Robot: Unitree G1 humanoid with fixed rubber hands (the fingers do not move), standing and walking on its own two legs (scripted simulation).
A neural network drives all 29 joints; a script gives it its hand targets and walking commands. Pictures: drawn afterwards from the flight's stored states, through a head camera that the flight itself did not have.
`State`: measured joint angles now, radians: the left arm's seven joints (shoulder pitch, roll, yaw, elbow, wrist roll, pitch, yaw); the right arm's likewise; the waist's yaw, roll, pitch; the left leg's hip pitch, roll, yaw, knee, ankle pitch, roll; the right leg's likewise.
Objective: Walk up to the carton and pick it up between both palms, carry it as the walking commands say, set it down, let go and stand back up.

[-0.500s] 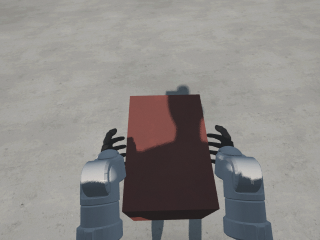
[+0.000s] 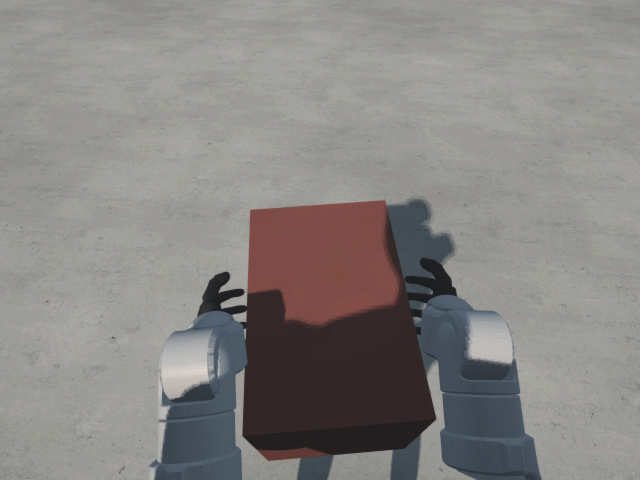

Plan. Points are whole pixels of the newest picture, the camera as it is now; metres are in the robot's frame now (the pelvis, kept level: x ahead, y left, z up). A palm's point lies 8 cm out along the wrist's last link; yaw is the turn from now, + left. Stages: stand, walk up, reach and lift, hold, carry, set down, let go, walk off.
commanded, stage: carry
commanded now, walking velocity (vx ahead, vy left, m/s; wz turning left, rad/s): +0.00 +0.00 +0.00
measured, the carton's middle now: (327, 329) +0.34 +0.01 -0.01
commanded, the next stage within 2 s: none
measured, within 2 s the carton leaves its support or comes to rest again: neither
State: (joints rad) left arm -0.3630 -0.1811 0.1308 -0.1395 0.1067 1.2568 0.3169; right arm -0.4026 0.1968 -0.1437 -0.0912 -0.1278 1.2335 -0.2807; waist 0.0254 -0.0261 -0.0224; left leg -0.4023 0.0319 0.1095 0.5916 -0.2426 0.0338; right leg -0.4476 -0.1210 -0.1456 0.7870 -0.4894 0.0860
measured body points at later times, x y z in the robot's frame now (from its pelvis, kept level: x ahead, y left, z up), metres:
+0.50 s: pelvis -0.08 +0.01 +0.00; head -0.12 +0.00 +0.45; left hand +0.22 +0.14 +0.07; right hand +0.22 -0.13 +0.07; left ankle +0.04 +0.10 -0.73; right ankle +0.00 -0.11 -0.72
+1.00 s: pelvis -0.13 -0.01 +0.00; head -0.15 -0.01 +0.45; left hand +0.17 +0.13 +0.05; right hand +0.18 -0.15 +0.05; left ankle -0.01 +0.10 -0.72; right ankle -0.04 -0.11 -0.73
